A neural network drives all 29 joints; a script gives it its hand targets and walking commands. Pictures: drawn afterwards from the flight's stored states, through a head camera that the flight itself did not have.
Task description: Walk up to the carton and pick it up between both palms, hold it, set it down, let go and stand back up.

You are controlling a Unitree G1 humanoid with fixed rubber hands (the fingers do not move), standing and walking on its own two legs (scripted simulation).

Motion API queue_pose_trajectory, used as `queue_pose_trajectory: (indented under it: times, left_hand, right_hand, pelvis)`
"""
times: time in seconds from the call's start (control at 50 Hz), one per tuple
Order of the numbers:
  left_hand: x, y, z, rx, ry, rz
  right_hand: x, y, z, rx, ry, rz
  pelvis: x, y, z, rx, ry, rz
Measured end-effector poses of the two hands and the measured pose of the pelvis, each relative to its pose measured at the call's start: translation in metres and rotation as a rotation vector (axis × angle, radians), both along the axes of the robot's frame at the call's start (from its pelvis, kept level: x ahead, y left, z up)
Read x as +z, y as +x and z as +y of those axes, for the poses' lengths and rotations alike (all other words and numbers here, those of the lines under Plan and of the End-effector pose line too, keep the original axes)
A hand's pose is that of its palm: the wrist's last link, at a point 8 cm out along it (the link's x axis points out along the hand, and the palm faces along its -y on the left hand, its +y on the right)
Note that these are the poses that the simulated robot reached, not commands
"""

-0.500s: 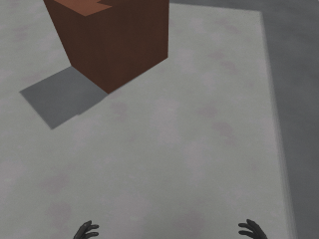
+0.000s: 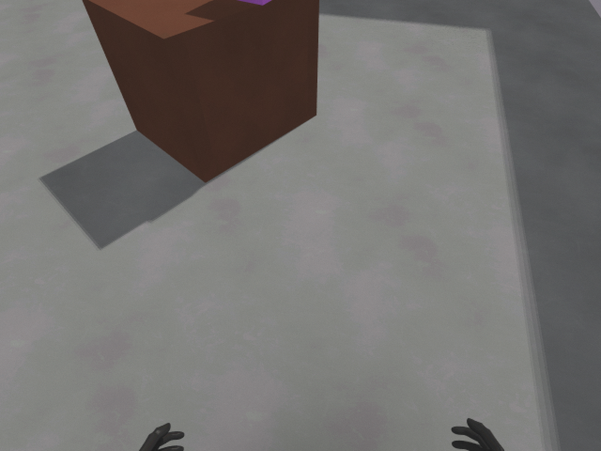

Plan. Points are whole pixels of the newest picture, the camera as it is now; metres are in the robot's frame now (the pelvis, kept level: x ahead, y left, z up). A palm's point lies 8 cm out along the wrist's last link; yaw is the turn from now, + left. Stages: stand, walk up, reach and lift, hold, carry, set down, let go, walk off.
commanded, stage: stand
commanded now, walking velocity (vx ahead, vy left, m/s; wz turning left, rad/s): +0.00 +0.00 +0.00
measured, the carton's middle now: out of the picture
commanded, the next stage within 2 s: walk up in 1.32 s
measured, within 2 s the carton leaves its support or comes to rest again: neither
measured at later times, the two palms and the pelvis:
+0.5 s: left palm out of the picture +0.08 +0.24 -0.11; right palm out of the picture +0.09 -0.24 -0.10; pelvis -0.01 +0.00 +0.00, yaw +0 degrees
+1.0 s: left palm out of the picture +0.06 +0.24 -0.11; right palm out of the picture +0.07 -0.24 -0.11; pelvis -0.01 +0.00 +0.01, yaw +0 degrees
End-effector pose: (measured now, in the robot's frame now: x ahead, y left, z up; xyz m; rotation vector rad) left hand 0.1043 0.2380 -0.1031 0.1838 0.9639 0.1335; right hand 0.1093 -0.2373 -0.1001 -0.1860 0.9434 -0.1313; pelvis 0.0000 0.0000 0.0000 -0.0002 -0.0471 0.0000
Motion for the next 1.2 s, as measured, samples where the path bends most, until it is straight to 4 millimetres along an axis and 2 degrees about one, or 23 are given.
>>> queue_pose_trajectory:
  times: [0.64, 1.2]
  left_hand:
    - [-0.004, -0.031, 0.005, 0.011, 0.003, 0.068]
    - [-0.007, -0.047, 0.007, 0.013, 0.01, 0.127]
  right_hand:
    - [-0.004, -0.03, -0.001, -0.018, -0.001, 0.061]
    - [-0.008, -0.05, -0.002, -0.034, -0.005, 0.123]
  pelvis:
    - [0.004, -0.008, 0.002, -0.004, 0.001, -0.003]
    - [0.007, -0.009, 0.003, -0.01, 0.002, 0.0]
